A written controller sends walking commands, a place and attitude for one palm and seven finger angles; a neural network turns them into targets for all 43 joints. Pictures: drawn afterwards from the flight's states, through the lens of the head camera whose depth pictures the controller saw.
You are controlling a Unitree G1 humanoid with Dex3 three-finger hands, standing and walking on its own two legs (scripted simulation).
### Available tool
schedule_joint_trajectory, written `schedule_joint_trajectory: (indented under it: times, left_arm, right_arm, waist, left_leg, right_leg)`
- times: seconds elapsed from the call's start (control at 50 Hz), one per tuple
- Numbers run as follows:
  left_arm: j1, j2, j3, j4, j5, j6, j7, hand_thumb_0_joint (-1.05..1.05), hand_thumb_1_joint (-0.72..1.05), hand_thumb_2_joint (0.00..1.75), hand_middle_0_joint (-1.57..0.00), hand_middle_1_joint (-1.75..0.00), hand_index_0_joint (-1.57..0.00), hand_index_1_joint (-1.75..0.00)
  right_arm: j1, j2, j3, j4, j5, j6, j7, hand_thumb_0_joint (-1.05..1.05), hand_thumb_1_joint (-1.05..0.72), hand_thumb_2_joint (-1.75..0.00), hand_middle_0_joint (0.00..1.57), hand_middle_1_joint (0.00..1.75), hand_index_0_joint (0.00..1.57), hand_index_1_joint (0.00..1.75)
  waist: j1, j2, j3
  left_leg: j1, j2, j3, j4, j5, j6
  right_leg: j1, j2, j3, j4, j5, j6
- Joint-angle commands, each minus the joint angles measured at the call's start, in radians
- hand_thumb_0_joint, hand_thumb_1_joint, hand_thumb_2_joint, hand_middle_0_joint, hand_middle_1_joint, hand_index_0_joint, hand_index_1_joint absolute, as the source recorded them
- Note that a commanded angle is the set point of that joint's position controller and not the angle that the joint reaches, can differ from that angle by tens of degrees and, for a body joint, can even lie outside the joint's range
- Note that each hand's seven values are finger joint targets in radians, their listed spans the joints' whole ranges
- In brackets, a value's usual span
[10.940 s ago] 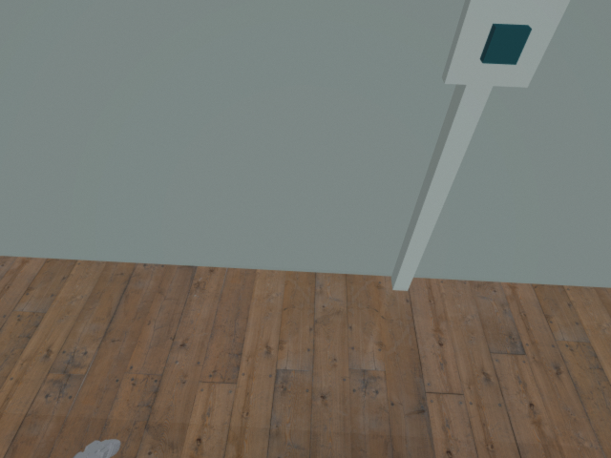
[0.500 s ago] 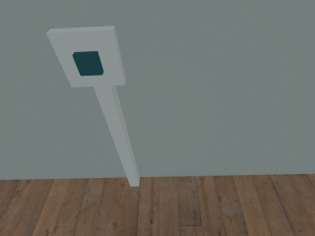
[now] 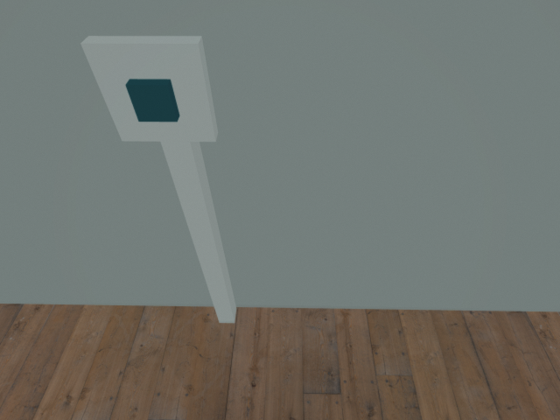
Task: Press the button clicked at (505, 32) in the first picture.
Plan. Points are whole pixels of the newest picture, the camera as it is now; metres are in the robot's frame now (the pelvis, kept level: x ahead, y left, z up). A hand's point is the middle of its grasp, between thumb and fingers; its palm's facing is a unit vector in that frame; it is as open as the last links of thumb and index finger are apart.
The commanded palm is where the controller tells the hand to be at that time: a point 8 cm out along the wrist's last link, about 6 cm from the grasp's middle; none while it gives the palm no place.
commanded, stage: look again from close up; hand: left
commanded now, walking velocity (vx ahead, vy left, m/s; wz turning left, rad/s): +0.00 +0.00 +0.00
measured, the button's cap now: (154, 100) +0.56 +0.25 +0.18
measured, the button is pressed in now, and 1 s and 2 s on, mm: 0 0 0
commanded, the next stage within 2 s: shuffle to correct the standing spot in 0.60 s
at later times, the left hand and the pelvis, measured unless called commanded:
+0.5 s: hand out of the picture +0.02 +0.22 -0.18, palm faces +0.04 -0.97 -0.22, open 7.3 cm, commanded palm none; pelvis +0.01 +0.04 -0.01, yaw +0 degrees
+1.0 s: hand out of the picture +0.02 +0.20 -0.19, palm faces +0.05 -0.98 -0.18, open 7.3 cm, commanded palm none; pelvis +0.05 +0.03 -0.02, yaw +1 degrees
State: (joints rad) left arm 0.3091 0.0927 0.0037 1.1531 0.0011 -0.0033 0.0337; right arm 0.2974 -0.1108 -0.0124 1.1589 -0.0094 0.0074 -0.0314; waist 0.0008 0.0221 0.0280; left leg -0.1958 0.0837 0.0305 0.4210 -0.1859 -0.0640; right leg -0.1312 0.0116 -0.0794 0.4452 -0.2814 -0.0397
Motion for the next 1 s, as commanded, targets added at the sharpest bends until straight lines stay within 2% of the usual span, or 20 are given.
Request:
schedule_joint_trajectory:
  times: [0.0, 0.06, 0.08, 0.1, 0.12, 0.14, 0.18, 0.22, 0.24, 0.28, 0.32, 0.34, 0.5, 0.68, 0.76, 0.8, 0.84, 0.92, 0.96, 0.98]
  left_arm:
    - [0.059, 0.106, 0.023, -0.027, 0.005, -0.012, 0.004, 0.00, 0.90, 0.90, -0.20, -0.30, -0.20, -0.30]
    - [0.070, 0.102, 0.022, -0.027, 0.005, -0.013, 0.004, 0.00, 0.90, 0.90, -0.20, -0.30, -0.20, -0.30]
    - [0.158, 0.147, 0.023, -0.007, 0.027, -0.050, 0.042, 0.00, 0.90, 0.90, -0.20, -0.30, -0.20, -0.30]
    - [0.117, 0.181, 0.024, -0.061, 0.026, -0.059, 0.036, 0.00, 0.90, 0.90, -0.20, -0.30, -0.20, -0.30]
    - [0.070, 0.169, 0.022, -0.084, 0.029, -0.057, 0.030, 0.00, 0.90, 0.90, -0.20, -0.30, -0.20, -0.30]
    - [0.022, 0.175, 0.027, -0.109, 0.027, -0.055, 0.027, 0.00, 0.90, 0.90, -0.20, -0.30, -0.20, -0.30]
    - [0.020, 0.157, 0.024, -0.122, 0.020, -0.050, 0.024, 0.00, 0.90, 0.90, -0.20, -0.30, -0.20, -0.30]
    - [0.052, 0.117, 0.017, -0.123, 0.013, -0.038, 0.021, 0.00, 0.90, 0.90, -0.20, -0.30, -0.20, -0.30]
    - [0.055, 0.115, 0.015, -0.118, 0.016, -0.028, 0.021, 0.00, 0.90, 0.90, -0.20, -0.30, -0.20, -0.30]
    - [0.076, 0.119, 0.011, -0.107, 0.016, -0.021, 0.017, 0.00, 0.90, 0.90, -0.20, -0.30, -0.20, -0.30]
    - [0.066, 0.126, 0.007, -0.107, 0.016, -0.018, 0.012, 0.00, 0.90, 0.90, -0.20, -0.30, -0.20, -0.30]
    - [0.056, 0.129, 0.006, -0.106, 0.017, -0.018, 0.010, 0.00, 0.90, 0.90, -0.20, -0.30, -0.20, -0.30]
    - [0.045, 0.159, 0.006, -0.109, 0.015, -0.012, 0.006, 0.00, 0.90, 0.90, -0.20, -0.30, -0.20, -0.30]
    - [0.047, 0.168, 0.005, -0.086, 0.014, -0.019, 0.007, 0.00, 0.90, 0.90, -0.20, -0.30, -0.20, -0.30]
    - [0.061, 0.159, 0.008, -0.074, 0.022, -0.013, -0.001, 0.00, 0.90, 0.90, -0.20, -0.30, -0.20, -0.30]
    - [0.066, 0.159, 0.010, -0.074, 0.025, -0.013, -0.007, 0.00, 0.90, 0.90, -0.20, -0.30, -0.20, -0.30]
    - [0.088, 0.160, 0.015, -0.073, 0.027, -0.018, -0.011, 0.00, 0.90, 0.90, -0.20, -0.30, -0.20, -0.30]
    - [0.152, 0.195, 0.033, -0.049, 0.023, -0.033, -0.008, 0.00, 0.90, 0.90, -0.20, -0.30, -0.20, -0.30]
    - [0.209, 0.217, 0.048, -0.038, 0.024, -0.040, -0.004, 0.00, 0.90, 0.90, -0.20, -0.30, -0.20, -0.30]
    - [0.208, 0.212, 0.050, -0.038, 0.027, -0.042, 0.001, 0.00, 0.90, 0.90, -0.20, -0.30, -0.20, -0.30]
  right_arm:
    - [0.073, -0.070, -0.014, -0.016, -0.004, -0.010, -0.008, 0.00, -0.90, -0.90, 0.20, 0.30, 0.20, 0.30]
    - [0.073, -0.071, -0.012, -0.018, -0.002, -0.014, -0.008, 0.00, -0.90, -0.90, 0.20, 0.30, 0.20, 0.30]
    - [-0.062, -0.105, -0.009, -0.095, 0.002, -0.032, 0.006, 0.00, -0.90, -0.90, 0.20, 0.30, 0.20, 0.30]
    - [0.004, -0.056, -0.010, -0.138, 0.000, -0.017, 0.012, 0.00, -0.90, -0.90, 0.20, 0.30, 0.20, 0.30]
    - [0.029, -0.055, -0.012, -0.134, 0.002, -0.015, 0.015, 0.00, -0.90, -0.90, 0.20, 0.30, 0.20, 0.30]
    - [0.064, -0.050, -0.009, -0.136, -0.001, -0.017, 0.019, 0.00, -0.90, -0.90, 0.20, 0.30, 0.20, 0.30]
    - [0.109, -0.062, -0.004, -0.128, -0.004, -0.029, 0.018, 0.00, -0.90, -0.90, 0.20, 0.30, 0.20, 0.30]
    - [0.115, -0.108, -0.003, -0.128, -0.008, -0.040, 0.009, 0.00, -0.90, -0.90, 0.20, 0.30, 0.20, 0.30]
    - [0.101, -0.115, -0.002, -0.130, -0.010, -0.044, 0.009, 0.00, -0.90, -0.90, 0.20, 0.30, 0.20, 0.30]
    - [0.068, -0.125, 0.002, -0.141, -0.006, -0.041, 0.003, 0.00, -0.90, -0.90, 0.20, 0.30, 0.20, 0.30]
    - [0.058, -0.126, 0.004, -0.149, -0.005, -0.037, 0.003, 0.00, -0.90, -0.90, 0.20, 0.30, 0.20, 0.30]
    - [0.058, -0.127, 0.003, -0.144, -0.006, -0.037, 0.004, 0.00, -0.90, -0.90, 0.20, 0.30, 0.20, 0.30]
    - [0.049, -0.150, 0.008, -0.125, -0.006, -0.038, 0.006, 0.00, -0.90, -0.90, 0.20, 0.30, 0.20, 0.30]
    - [0.034, -0.153, 0.009, -0.095, -0.002, -0.040, 0.003, 0.00, -0.90, -0.90, 0.20, 0.30, 0.20, 0.30]
    - [0.042, -0.160, 0.003, -0.080, -0.008, -0.031, 0.008, 0.00, -0.90, -0.90, 0.20, 0.30, 0.20, 0.30]
    - [0.037, -0.164, -0.002, -0.084, -0.010, -0.029, 0.011, 0.00, -0.90, -0.90, 0.20, 0.30, 0.20, 0.30]
    - [0.032, -0.160, -0.005, -0.090, -0.009, -0.029, 0.014, 0.00, -0.90, -0.90, 0.20, 0.30, 0.20, 0.30]
    - [0.004, -0.118, -0.001, -0.115, -0.011, -0.044, 0.015, 0.00, -0.90, -0.90, 0.20, 0.30, 0.20, 0.30]
    - [-0.028, -0.101, -0.002, -0.133, -0.012, -0.049, 0.018, 0.00, -0.90, -0.90, 0.20, 0.30, 0.20, 0.30]
    - [-0.048, -0.090, -0.001, -0.139, -0.012, -0.051, 0.017, 0.00, -0.90, -0.90, 0.20, 0.30, 0.20, 0.30]
  waist:
    - [-0.009, -0.040, 0.099]
    - [-0.005, -0.028, 0.088]
    - [0.054, -0.138, 0.115]
    - [-0.015, -0.131, 0.035]
    - [-0.029, -0.100, 0.010]
    - [-0.045, -0.059, -0.026]
    - [-0.049, -0.040, -0.010]
    - [-0.017, 0.031, 0.013]
    - [-0.004, 0.144, 0.012]
    - [0.013, 0.107, 0.030]
    - [0.009, -0.005, 0.066]
    - [0.007, -0.016, 0.075]
    - [0.009, 0.006, 0.055]
    - [0.004, -0.018, 0.014]
    - [0.001, 0.002, 0.050]
    - [0.001, 0.033, 0.103]
    - [0.010, 0.014, 0.119]
    - [0.023, -0.138, 0.097]
    - [0.040, -0.214, 0.083]
    - [0.040, -0.191, 0.100]
  left_leg:
    - [0.015, 0.020, -0.024, -0.044, 0.035, 0.051]
    - [0.015, 0.022, -0.029, -0.045, 0.054, 0.053]
    - [-0.141, 0.001, 0.004, 0.209, -0.033, 0.026]
    - [-0.137, -0.017, -0.031, 0.265, -0.180, 0.055]
    - [-0.117, -0.016, -0.013, 0.287, -0.197, 0.059]
    - [-0.082, -0.025, 0.011, 0.242, -0.157, 0.057]
    - [-0.014, -0.020, -0.009, 0.092, -0.042, 0.065]
    - [-0.068, 0.046, -0.081, 0.041, 0.088, 0.102]
    - [-0.100, 0.055, -0.116, 0.011, 0.134, 0.113]
    - [-0.120, 0.055, -0.130, -0.017, 0.096, 0.125]
    - [-0.134, 0.032, -0.113, -0.024, 0.002, 0.117]
    - [-0.133, 0.028, -0.110, -0.028, -0.002, 0.116]
    - [-0.091, 0.021, -0.104, -0.060, 0.012, 0.115]
    - [-0.005, 0.017, -0.069, -0.017, 0.178, 0.109]
    - [-0.037, 0.022, -0.080, -0.034, -0.101, 0.127]
    - [-0.077, 0.026, -0.097, -0.051, -0.198, 0.135]
    - [-0.107, 0.027, -0.104, -0.032, -0.221, 0.144]
    - [-0.203, -0.058, 0.030, 0.183, -0.100, 0.114]
    - [-0.282, -0.075, 0.085, 0.295, -0.196, 0.102]
    - [-0.295, -0.065, 0.081, 0.282, -0.248, 0.098]
  right_leg:
    - [-0.149, -0.121, 0.136, -0.176, -0.024, 0.001]
    - [-0.135, -0.119, 0.129, -0.164, 0.011, 0.004]
    - [-0.093, -0.194, 0.226, -0.143, 0.604, 0.066]
    - [-0.072, -0.258, 0.225, -0.140, 0.525, 0.020]
    - [-0.108, -0.238, 0.184, -0.139, 0.339, -0.042]
    - [-0.109, -0.220, 0.151, -0.122, 0.240, -0.064]
    - [-0.156, -0.167, 0.127, -0.056, 0.104, -0.051]
    - [-0.129, -0.088, 0.093, 0.001, 0.062, -0.015]
    - [-0.095, -0.080, 0.064, 0.032, 0.030, -0.006]
    - [-0.070, -0.067, 0.055, 0.024, 0.008, 0.001]
    - [-0.083, -0.080, 0.073, -0.005, 0.016, 0.001]
    - [-0.086, -0.085, 0.072, -0.010, 0.023, 0.002]
    - [-0.066, -0.098, 0.068, -0.019, 0.042, 0.012]
    - [-0.046, -0.117, 0.080, -0.022, 0.177, 0.014]
    - [-0.088, -0.094, 0.062, 0.003, -0.079, 0.000]
    - [-0.120, -0.084, 0.058, 0.018, -0.137, -0.008]
    - [-0.115, -0.082, 0.066, 0.018, -0.148, -0.017]
    - [-0.002, -0.173, 0.192, -0.044, 0.016, -0.067]
    - [0.075, -0.259, 0.275, -0.081, 0.178, -0.116]
    - [0.083, -0.281, 0.274, -0.071, 0.299, -0.138]
